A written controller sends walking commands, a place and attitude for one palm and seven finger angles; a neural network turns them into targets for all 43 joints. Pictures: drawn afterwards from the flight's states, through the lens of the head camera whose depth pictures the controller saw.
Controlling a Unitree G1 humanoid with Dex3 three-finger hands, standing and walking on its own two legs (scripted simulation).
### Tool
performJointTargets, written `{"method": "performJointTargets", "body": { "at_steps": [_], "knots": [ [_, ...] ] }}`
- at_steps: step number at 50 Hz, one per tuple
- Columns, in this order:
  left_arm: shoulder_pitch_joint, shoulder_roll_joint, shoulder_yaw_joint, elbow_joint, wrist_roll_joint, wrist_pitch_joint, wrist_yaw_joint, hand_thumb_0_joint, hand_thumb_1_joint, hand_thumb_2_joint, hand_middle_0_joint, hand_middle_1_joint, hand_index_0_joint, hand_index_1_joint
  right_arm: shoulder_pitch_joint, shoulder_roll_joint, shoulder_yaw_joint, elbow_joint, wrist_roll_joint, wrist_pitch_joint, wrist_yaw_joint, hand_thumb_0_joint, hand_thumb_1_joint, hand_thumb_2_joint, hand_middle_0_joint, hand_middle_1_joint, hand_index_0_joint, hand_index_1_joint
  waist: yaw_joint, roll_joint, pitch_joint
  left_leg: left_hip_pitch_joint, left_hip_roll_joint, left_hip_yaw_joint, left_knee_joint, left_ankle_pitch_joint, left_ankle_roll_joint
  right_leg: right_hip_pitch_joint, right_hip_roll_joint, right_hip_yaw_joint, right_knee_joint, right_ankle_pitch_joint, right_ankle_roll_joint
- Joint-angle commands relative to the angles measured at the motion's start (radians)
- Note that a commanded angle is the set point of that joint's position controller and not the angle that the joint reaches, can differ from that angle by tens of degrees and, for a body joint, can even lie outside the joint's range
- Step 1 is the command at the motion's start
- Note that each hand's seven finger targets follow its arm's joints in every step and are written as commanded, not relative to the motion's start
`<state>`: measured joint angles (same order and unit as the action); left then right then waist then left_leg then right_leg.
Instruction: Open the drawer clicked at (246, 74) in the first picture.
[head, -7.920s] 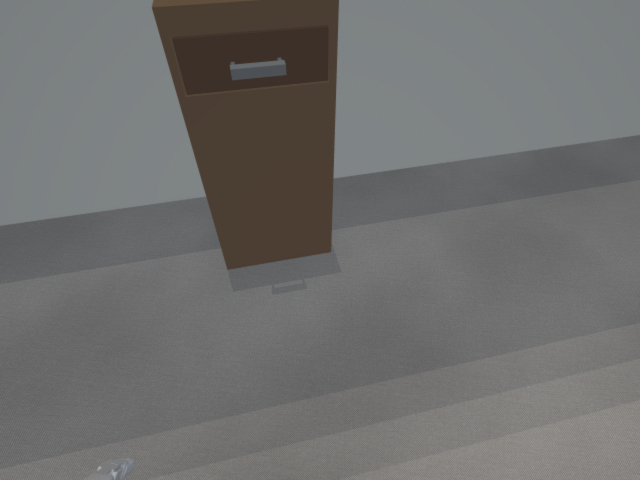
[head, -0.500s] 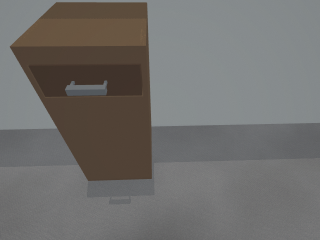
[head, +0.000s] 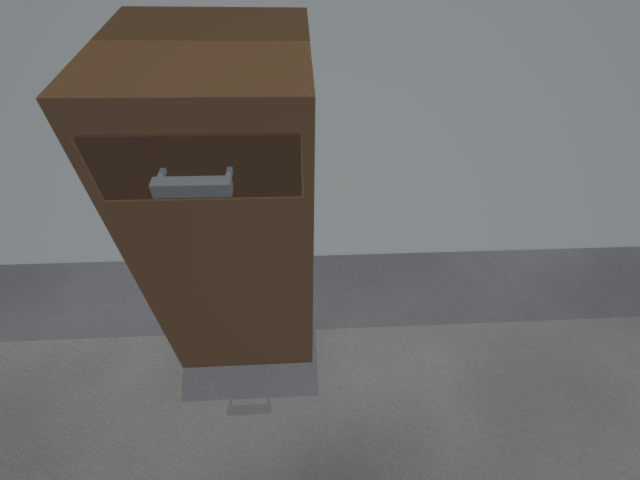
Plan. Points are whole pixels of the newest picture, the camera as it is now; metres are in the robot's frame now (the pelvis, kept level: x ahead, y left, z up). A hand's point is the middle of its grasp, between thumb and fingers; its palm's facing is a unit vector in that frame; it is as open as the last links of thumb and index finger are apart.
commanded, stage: come to a stop and stand still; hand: left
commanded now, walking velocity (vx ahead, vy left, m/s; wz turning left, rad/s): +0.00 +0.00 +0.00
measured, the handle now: (194, 179) +0.58 +0.27 +0.04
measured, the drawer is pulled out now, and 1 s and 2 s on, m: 0.00 0.00 0.00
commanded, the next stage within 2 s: look again from close up in 0.36 s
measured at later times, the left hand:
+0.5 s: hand out of the picture +0.00 +0.17 -0.18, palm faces +0.03 -0.98 -0.17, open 7.4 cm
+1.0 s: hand out of the picture -0.03 +0.17 -0.18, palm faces +0.04 -0.99 -0.17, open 7.4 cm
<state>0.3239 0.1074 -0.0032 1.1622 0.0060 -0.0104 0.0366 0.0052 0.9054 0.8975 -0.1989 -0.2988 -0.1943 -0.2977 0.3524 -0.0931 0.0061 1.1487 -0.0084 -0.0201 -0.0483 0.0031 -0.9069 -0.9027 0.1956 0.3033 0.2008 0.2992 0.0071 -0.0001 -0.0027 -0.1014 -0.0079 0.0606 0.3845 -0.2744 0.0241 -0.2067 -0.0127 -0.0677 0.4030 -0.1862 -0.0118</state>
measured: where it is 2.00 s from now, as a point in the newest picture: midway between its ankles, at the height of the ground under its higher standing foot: outside the picture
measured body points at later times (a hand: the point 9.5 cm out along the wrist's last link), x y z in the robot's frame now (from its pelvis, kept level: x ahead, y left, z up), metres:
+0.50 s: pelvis +0.02 +0.01 +0.00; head +0.04 +0.02 +0.45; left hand +0.00 +0.22 -0.17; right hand +0.00 -0.20 -0.16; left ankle -0.04 +0.10 -0.74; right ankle +0.02 -0.11 -0.74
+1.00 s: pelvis -0.02 +0.02 -0.01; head -0.03 +0.01 +0.44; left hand -0.03 +0.23 -0.17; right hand -0.03 -0.20 -0.17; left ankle -0.04 +0.10 -0.74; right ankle +0.02 -0.11 -0.74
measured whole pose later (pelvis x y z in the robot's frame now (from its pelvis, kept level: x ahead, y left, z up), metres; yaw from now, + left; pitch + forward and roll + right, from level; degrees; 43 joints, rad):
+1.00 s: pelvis -0.02 +0.02 -0.01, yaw +0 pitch -3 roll +0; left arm 0.34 0.12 -0.01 1.10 0.01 0.00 0.04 0.01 0.91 0.90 -0.20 -0.30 -0.19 -0.30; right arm 0.35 -0.14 0.02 1.09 -0.02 -0.02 -0.03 0.01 -0.91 -0.90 0.20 0.30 0.20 0.30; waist 0.00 0.01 0.00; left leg -0.13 -0.03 0.07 0.47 -0.30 0.05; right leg -0.23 -0.04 -0.05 0.49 -0.21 0.01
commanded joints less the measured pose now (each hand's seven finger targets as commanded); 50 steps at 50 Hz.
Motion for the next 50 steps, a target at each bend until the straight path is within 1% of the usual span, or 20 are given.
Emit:
{"method": "performJointTargets", "body": {
  "at_steps": [1, 13, 15, 22, 23, 24, 25, 26, 27, 28, 29, 30, 34, 35, 37, 40, 43, 44, 46, 50],
  "knots": [
    [0.071, 0.076, 0.012, -0.02, 0.005, -0.007, 0.005, 0.0, 0.9, 0.9, -0.2, -0.3, -0.2, -0.3, 0.084, -0.099, -0.015, -0.007, 0.002, -0.015, -0.003, 0.0, -0.9, -0.9, 0.2, 0.3, 0.2, 0.3, 0.002, 0.008, 0.106, -0.101, 0.131, -0.11, -0.107, 0.139, 0.01, 0.019, -0.092, 0.088, -0.045, 0.106, -0.008],
    [0.067, 0.089, 0.012, -0.026, 0.003, -0.007, 0.008, 0.0, 0.9, 0.9, -0.2, -0.3, -0.2, -0.3, 0.071, -0.113, -0.012, -0.008, 0.002, -0.019, -0.007, 0.0, -0.9, -0.9, 0.2, 0.3, 0.2, 0.3, -0.002, 0.013, 0.084, -0.046, 0.129, -0.098, -0.084, 0.287, 0.009, 0.046, -0.098, 0.083, -0.03, 0.177, -0.008],
    [0.061, 0.088, 0.012, -0.027, 0.004, -0.004, 0.008, 0.0, 0.9, 0.9, -0.2, -0.3, -0.2, -0.3, 0.071, -0.111, -0.01, -0.008, 0.002, -0.016, -0.007, 0.0, -0.9, -0.9, 0.2, 0.3, 0.2, 0.3, -0.003, 0.018, 0.101, -0.057, 0.129, -0.098, -0.09, 0.279, 0.008, 0.043, -0.096, 0.079, -0.031, 0.16, -0.006],
    [0.051, 0.099, 0.014, -0.03, 0.002, -0.004, 0.007, 0.0, 0.9, 0.9, -0.2, -0.3, -0.2, -0.3, 0.071, -0.12, -0.012, -0.005, 0.002, -0.018, -0.009, 0.0, -0.9, -0.9, 0.2, 0.3, 0.2, 0.3, -0.004, 0.015, 0.082, -0.037, 0.126, -0.096, -0.083, 0.314, 0.006, 0.065, -0.097, 0.076, -0.026, 0.188, -0.008],
    [0.091, 0.132, 0.008, -0.011, 0.014, -0.034, 0.048, 0.0, 0.9, 0.9, -0.2, -0.3, -0.2, -0.3, -0.043, -0.161, -0.009, -0.083, 0.014, -0.029, 0.011, 0.0, -0.9, -0.9, 0.2, 0.3, 0.2, 0.3, 0.024, 0.008, 0.068, -0.111, 0.151, -0.061, 0.112, 0.524, -0.017, 0.04, -0.135, 0.101, 0.041, 0.503, -0.011],
    [0.083, 0.168, 0.011, -0.022, 0.008, -0.045, 0.033, 0.0, 0.9, 0.9, -0.2, -0.3, -0.2, -0.3, -0.024, -0.151, -0.005, -0.119, 0.011, -0.02, 0.017, 0.0, -0.9, -0.9, 0.2, 0.3, 0.2, 0.3, -0.008, -0.013, 0.048, -0.129, 0.106, -0.051, 0.096, 0.427, -0.019, 0.096, -0.152, 0.069, 0.072, 0.583, -0.026],
    [0.084, 0.136, 0.015, -0.048, 0.005, -0.041, 0.03, 0.0, 0.9, 0.9, -0.2, -0.3, -0.2, -0.3, 0.043, -0.116, -0.007, -0.111, -0.004, -0.022, 0.01, 0.0, -0.9, -0.9, 0.2, 0.3, 0.2, 0.3, -0.018, 0.008, -0.056, -0.099, 0.084, -0.076, 0.073, 0.296, -0.007, 0.147, -0.154, 0.1, 0.121, 0.549, -0.035],
    [0.068, 0.129, 0.008, -0.05, 0.004, -0.038, 0.025, 0.0, 0.9, 0.9, -0.2, -0.3, -0.2, -0.3, 0.067, -0.117, -0.007, -0.101, -0.005, -0.024, 0.007, 0.0, -0.9, -0.9, 0.2, 0.3, 0.2, 0.3, -0.024, 0.019, -0.117, -0.094, 0.095, -0.081, 0.076, 0.309, 0.004, 0.158, -0.145, 0.086, 0.133, 0.496, -0.037],
    [0.06, 0.122, 0.005, -0.054, 0.003, -0.035, 0.02, 0.0, 0.9, 0.9, -0.2, -0.3, -0.2, -0.3, 0.071, -0.124, -0.007, -0.095, -0.005, -0.024, 0.005, 0.0, -0.9, -0.9, 0.2, 0.3, 0.2, 0.3, -0.024, 0.027, -0.147, -0.065, 0.105, -0.091, 0.088, 0.388, 0.008, 0.156, -0.133, 0.077, 0.137, 0.461, -0.039],
    [0.05, 0.117, 0.006, -0.064, 0.001, -0.03, 0.018, 0.0, 0.9, 0.9, -0.2, -0.3, -0.2, -0.3, 0.073, -0.132, -0.009, -0.096, -0.004, -0.021, 0.002, 0.0, -0.9, -0.9, 0.2, 0.3, 0.2, 0.3, -0.025, 0.031, -0.124, -0.061, 0.117, -0.095, 0.086, 0.447, 0.012, 0.133, -0.121, 0.064, 0.136, 0.392, -0.039],
    [0.041, 0.109, 0.005, -0.069, 0.003, -0.02, 0.016, 0.0, 0.9, 0.9, -0.2, -0.3, -0.2, -0.3, 0.075, -0.141, -0.009, -0.098, -0.006, -0.018, 0.002, 0.0, -0.9, -0.9, 0.2, 0.3, 0.2, 0.3, -0.022, 0.05, -0.077, -0.079, 0.128, -0.098, 0.086, 0.463, 0.017, 0.098, -0.103, 0.051, 0.131, 0.267, -0.035],
    [0.038, 0.102, 0.003, -0.069, 0.003, -0.015, 0.015, 0.0, 0.9, 0.9, -0.2, -0.3, -0.2, -0.3, 0.063, -0.138, -0.007, -0.098, -0.007, -0.016, 0.002, 0.0, -0.9, -0.9, 0.2, 0.3, 0.2, 0.3, -0.016, 0.041, -0.025, -0.1, 0.129, -0.102, 0.078, 0.466, 0.02, 0.073, -0.096, 0.049, 0.121, 0.22, -0.032],
    [0.037, 0.099, 0.001, -0.073, 0.004, -0.008, 0.011, 0.0, 0.9, 0.9, -0.2, -0.3, -0.2, -0.3, 0.054, -0.14, -0.005, -0.098, -0.005, -0.011, 0.004, 0.0, -0.9, -0.9, 0.2, 0.3, 0.2, 0.3, -0.014, -0.004, 0.094, -0.157, 0.12, -0.111, 0.024, 0.321, 0.022, 0.023, -0.09, 0.06, 0.091, 0.146, -0.028],
    [0.038, 0.098, 0.001, -0.076, 0.005, -0.006, 0.01, 0.0, 0.9, 0.9, -0.2, -0.3, -0.2, -0.3, 0.05, -0.142, -0.005, -0.096, -0.005, -0.011, 0.006, 0.0, -0.9, -0.9, 0.2, 0.3, 0.2, 0.3, -0.011, 0.01, 0.115, -0.171, 0.12, -0.111, 0.01, 0.285, 0.021, 0.016, -0.089, 0.065, 0.083, 0.122, -0.026],
    [0.041, 0.1, 0.003, -0.079, 0.005, -0.005, 0.009, 0.0, 0.9, 0.9, -0.2, -0.3, -0.2, -0.3, 0.047, -0.141, -0.004, -0.095, -0.006, -0.012, 0.007, 0.0, -0.9, -0.9, 0.2, 0.3, 0.2, 0.3, -0.009, -0.006, 0.133, -0.187, 0.115, -0.114, -0.013, 0.217, 0.023, 0.013, -0.089, 0.07, 0.07, 0.101, -0.024],
    [0.046, 0.103, 0.004, -0.088, 0.006, -0.001, 0.007, 0.0, 0.9, 0.9, -0.2, -0.3, -0.2, -0.3, 0.045, -0.144, -0.001, -0.093, -0.006, -0.011, 0.011, 0.0, -0.9, -0.9, 0.2, 0.3, 0.2, 0.3, -0.005, 0.007, 0.157, -0.212, 0.115, -0.121, -0.048, 0.104, 0.025, 0.008, -0.085, 0.075, 0.049, 0.045, -0.021],
    [0.055, 0.103, 0.005, -0.096, 0.007, -0.001, 0.004, 0.0, 0.9, 0.9, -0.2, -0.3, -0.2, -0.3, 0.042, -0.144, -0.001, -0.093, -0.005, -0.011, 0.013, 0.0, -0.9, -0.9, 0.2, 0.3, 0.2, 0.3, -0.003, -0.013, 0.157, -0.223, 0.108, -0.122, -0.07, 0.012, 0.026, 0.01, -0.085, 0.086, 0.03, 0.025, -0.022],
    [0.056, 0.102, 0.004, -0.098, 0.007, -0.001, 0.004, 0.0, 0.9, 0.9, -0.2, -0.3, -0.2, -0.3, 0.044, -0.144, -0.002, -0.091, -0.006, -0.012, 0.014, 0.0, -0.9, -0.9, 0.2, 0.3, 0.2, 0.3, -0.005, 0.016, 0.149, -0.22, 0.109, -0.128, -0.081, 0.006, 0.025, 0.014, -0.084, 0.086, 0.031, 0.023, -0.021],
    [0.067, 0.1, 0.005, -0.1, 0.007, -0.003, 0.003, 0.0, 0.9, 0.9, -0.2, -0.3, -0.2, -0.3, 0.045, -0.145, -0.001, -0.091, -0.006, -0.012, 0.014, 0.0, -0.9, -0.9, 0.2, 0.3, 0.2, 0.3, -0.002, -0.002, 0.139, -0.22, 0.108, -0.129, -0.086, -0.031, 0.027, 0.017, -0.083, 0.093, 0.022, 0.016, -0.022],
    [0.078, 0.092, 0.007, -0.099, 0.008, -0.004, 0.003, 0.0, 0.9, 0.9, -0.2, -0.3, -0.2, -0.3, 0.053, -0.137, -0.003, -0.082, -0.005, -0.015, 0.014, 0.0, -0.9, -0.9, 0.2, 0.3, 0.2, 0.3, 0.0, 0.014, 0.117, -0.214, 0.113, -0.132, -0.099, -0.047, 0.027, 0.03, -0.085, 0.09, 0.02, 0.024, -0.02]
  ]
}}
